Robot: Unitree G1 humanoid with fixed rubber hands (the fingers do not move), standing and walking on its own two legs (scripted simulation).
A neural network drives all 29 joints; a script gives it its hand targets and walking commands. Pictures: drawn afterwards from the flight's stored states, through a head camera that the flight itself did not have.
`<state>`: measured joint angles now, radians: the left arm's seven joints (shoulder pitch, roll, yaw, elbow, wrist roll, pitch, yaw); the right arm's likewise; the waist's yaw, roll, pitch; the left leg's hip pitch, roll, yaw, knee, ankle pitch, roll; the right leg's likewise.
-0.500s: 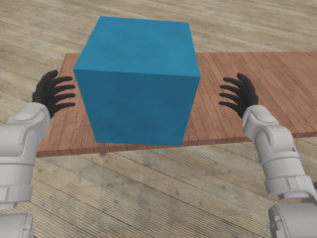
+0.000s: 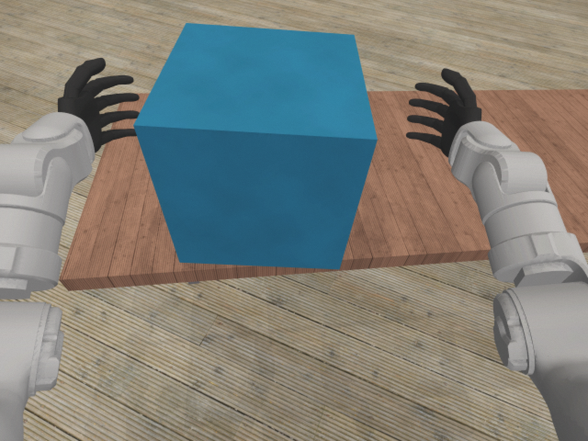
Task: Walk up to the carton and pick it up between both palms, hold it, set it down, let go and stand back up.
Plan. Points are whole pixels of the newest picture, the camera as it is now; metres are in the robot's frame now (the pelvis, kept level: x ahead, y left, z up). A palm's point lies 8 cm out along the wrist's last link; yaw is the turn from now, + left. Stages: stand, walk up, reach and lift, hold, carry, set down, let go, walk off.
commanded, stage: reach and lift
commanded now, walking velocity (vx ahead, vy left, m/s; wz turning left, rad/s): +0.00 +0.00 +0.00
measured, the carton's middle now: (265, 150) +0.51 +0.04 +0.12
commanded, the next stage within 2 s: none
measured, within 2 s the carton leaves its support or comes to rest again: neither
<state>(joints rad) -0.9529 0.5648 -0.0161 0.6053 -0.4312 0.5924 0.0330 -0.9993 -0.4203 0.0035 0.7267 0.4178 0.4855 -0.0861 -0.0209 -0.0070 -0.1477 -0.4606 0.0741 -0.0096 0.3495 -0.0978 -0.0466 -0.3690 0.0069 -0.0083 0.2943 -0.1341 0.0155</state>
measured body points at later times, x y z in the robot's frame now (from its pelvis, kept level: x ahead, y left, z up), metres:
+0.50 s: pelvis +0.00 +0.00 +0.00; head +0.07 +0.02 +0.44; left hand +0.50 +0.24 +0.25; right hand +0.50 -0.20 +0.25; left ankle +0.03 +0.15 -0.74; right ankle -0.01 -0.13 -0.74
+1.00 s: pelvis -0.01 +0.01 -0.01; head +0.10 +0.02 +0.43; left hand +0.50 +0.23 +0.12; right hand +0.50 -0.19 +0.13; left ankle +0.03 +0.15 -0.74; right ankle -0.01 -0.13 -0.74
